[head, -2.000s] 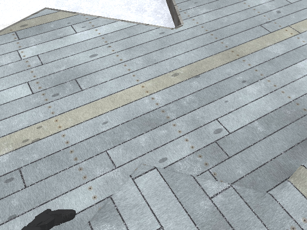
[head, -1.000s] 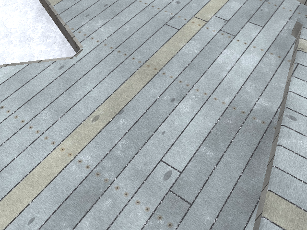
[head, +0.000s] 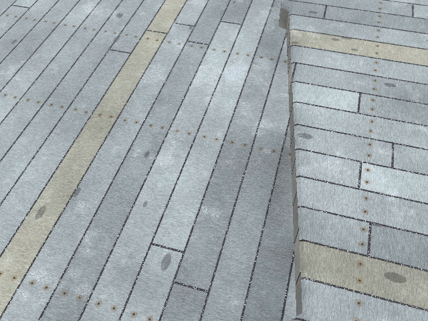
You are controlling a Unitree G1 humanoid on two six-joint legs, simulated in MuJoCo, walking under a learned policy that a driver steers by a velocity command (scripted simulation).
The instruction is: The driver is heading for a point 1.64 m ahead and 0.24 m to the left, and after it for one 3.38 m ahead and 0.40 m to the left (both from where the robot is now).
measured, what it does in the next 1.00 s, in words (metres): steps on the spot: left foot, then right foot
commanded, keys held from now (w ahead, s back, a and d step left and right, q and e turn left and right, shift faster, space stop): q+shift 0.42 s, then shift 0.10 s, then e+shift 0.48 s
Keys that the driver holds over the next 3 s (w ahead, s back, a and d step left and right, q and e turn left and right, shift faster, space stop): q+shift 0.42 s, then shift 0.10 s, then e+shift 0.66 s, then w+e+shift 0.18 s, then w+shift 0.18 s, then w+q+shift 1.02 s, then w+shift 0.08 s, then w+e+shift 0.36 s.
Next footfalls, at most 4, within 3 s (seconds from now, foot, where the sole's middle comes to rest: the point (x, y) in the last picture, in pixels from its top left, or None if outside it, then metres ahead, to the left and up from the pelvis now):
0.40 left None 0.01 0.15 -0.78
1.00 right None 0.08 -0.08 -0.78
1.48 left None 0.18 0.12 -0.77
1.90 right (313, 280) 0.55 -0.28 -0.77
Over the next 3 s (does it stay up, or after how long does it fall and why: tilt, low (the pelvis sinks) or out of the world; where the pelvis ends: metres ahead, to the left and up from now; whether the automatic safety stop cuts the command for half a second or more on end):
stays up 1.25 0.19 -0.12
